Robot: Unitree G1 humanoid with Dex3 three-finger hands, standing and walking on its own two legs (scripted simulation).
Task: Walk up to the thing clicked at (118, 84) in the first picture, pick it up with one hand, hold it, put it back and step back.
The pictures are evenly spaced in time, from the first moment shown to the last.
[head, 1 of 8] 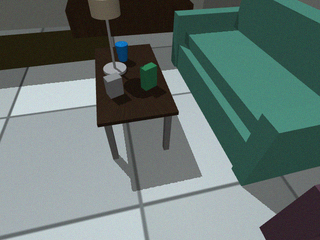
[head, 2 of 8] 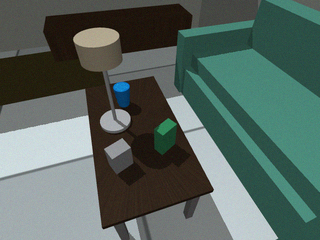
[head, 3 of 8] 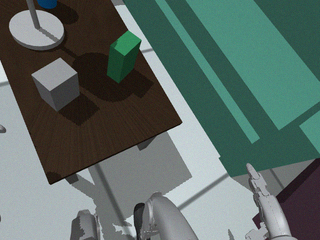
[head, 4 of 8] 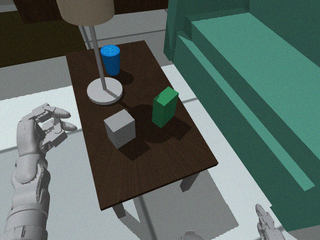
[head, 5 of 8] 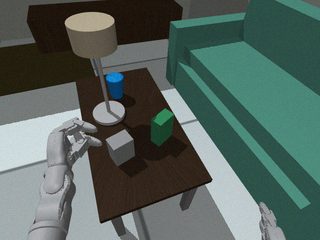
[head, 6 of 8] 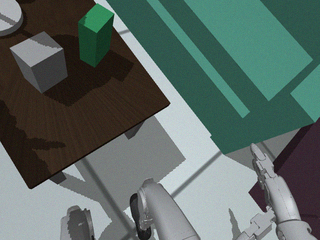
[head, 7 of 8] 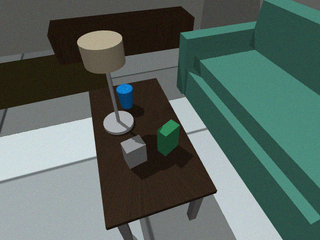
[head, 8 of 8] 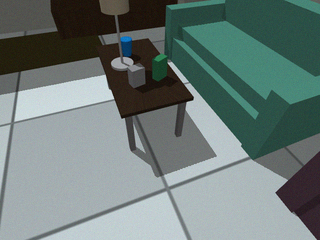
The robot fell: no
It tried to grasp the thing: yes
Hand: left
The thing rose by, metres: 0.00
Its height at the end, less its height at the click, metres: +0.00
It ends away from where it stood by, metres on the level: 0.06
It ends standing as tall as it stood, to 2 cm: yes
